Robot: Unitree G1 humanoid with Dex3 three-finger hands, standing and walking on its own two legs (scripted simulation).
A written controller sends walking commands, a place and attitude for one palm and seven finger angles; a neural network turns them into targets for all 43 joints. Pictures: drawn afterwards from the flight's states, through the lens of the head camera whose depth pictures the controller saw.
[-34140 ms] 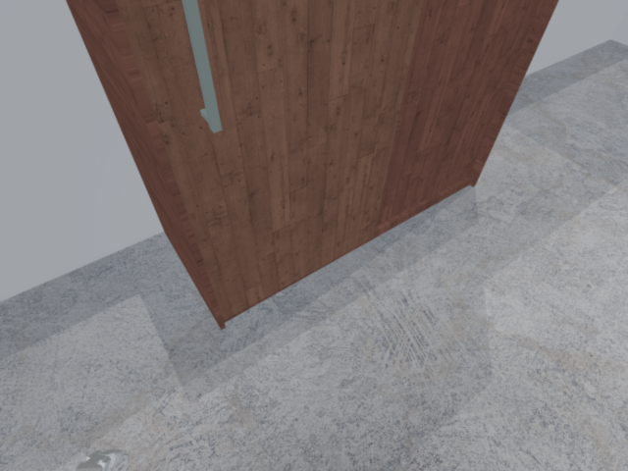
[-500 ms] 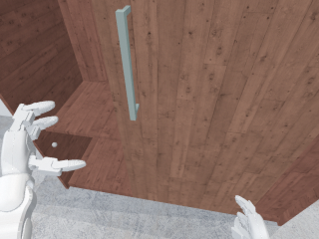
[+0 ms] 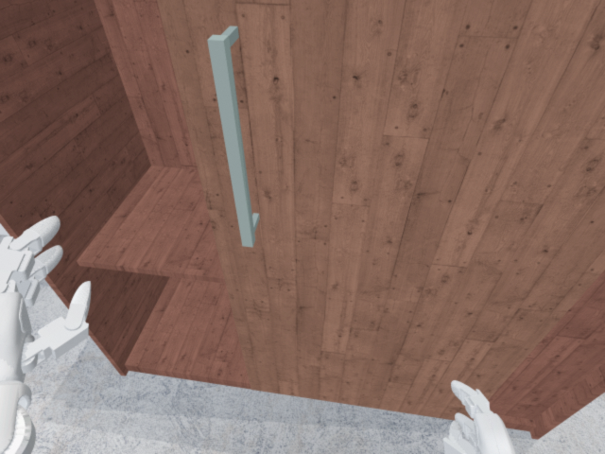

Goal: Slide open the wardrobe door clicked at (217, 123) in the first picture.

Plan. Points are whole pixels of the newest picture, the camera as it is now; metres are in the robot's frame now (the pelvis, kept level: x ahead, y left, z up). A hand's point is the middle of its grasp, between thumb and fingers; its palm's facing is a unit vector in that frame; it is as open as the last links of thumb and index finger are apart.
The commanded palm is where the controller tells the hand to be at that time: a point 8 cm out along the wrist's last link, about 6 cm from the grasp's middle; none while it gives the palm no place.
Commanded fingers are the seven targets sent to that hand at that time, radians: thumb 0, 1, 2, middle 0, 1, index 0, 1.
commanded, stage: draw the hand back to the body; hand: left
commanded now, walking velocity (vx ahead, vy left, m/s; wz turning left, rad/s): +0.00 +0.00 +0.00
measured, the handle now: (241, 154) +0.44 +0.15 +0.20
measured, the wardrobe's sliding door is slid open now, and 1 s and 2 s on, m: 0.45 0.45 0.45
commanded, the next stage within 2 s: step back with the hand held close in 0.36 s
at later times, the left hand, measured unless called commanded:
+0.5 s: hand (80, 323) +0.18 +0.26 +0.15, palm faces +0.47 -0.81 -0.35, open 7.5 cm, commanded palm +0.13 +0.29 +0.17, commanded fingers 0.00 0.90 0.90 -0.20 -0.30 -0.20 -0.30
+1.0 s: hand (24, 358) +0.14 +0.29 +0.16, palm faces +0.41 -0.79 -0.46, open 7.5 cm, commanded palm +0.08 +0.32 +0.17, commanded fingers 0.00 0.90 0.90 -0.20 -0.30 -0.20 -0.30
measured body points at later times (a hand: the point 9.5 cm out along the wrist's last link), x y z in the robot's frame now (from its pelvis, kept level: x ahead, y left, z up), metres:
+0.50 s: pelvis +0.00 -0.01 +0.00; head -0.03 -0.02 +0.45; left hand +0.15 +0.30 +0.17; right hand +0.19 -0.23 -0.08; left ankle +0.01 +0.11 -0.74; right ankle -0.03 -0.14 -0.74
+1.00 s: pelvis -0.06 +0.02 -0.01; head -0.05 +0.03 +0.44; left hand +0.11 +0.33 +0.18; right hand +0.11 -0.22 -0.08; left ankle +0.01 +0.11 -0.74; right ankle -0.03 -0.14 -0.74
